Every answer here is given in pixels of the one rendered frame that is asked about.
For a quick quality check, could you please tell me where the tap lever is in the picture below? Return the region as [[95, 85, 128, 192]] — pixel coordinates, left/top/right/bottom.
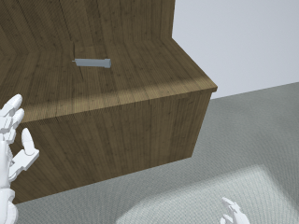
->
[[72, 58, 111, 68]]

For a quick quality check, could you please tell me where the robot right hand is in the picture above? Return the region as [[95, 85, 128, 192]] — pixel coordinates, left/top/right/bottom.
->
[[220, 197, 249, 224]]

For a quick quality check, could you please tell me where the robot left hand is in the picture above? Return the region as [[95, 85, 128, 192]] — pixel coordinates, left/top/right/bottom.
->
[[0, 94, 39, 189]]

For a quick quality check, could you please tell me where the robot left forearm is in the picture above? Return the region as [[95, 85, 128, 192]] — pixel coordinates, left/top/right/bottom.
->
[[0, 188, 19, 224]]

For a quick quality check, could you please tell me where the counter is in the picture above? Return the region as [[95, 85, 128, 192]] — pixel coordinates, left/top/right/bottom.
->
[[0, 0, 218, 205]]

